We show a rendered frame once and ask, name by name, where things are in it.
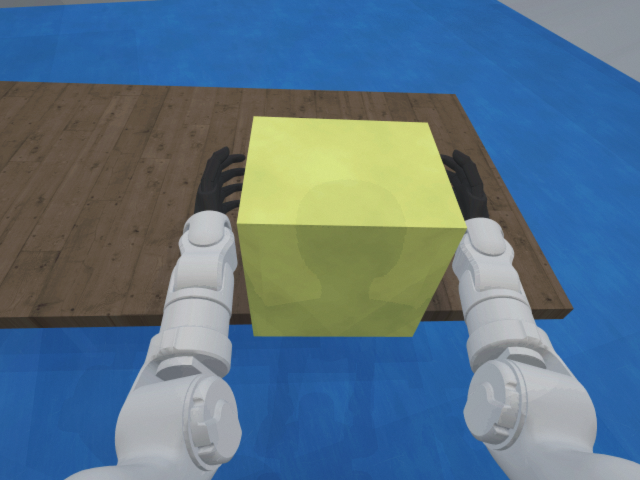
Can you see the table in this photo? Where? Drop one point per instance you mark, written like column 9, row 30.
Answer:
column 98, row 180

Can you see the robot left upper arm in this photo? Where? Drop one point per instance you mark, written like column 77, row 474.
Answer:
column 180, row 429

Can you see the carton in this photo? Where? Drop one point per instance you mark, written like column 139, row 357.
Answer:
column 346, row 227

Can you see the robot right hand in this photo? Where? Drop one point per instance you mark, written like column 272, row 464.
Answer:
column 467, row 185

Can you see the robot left forearm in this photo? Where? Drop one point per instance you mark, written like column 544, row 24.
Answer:
column 193, row 337

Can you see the robot right forearm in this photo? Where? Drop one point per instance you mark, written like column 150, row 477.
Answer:
column 495, row 307

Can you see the robot left hand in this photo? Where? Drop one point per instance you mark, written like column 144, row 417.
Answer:
column 211, row 194

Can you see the robot right upper arm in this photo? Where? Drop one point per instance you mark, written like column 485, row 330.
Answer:
column 538, row 424

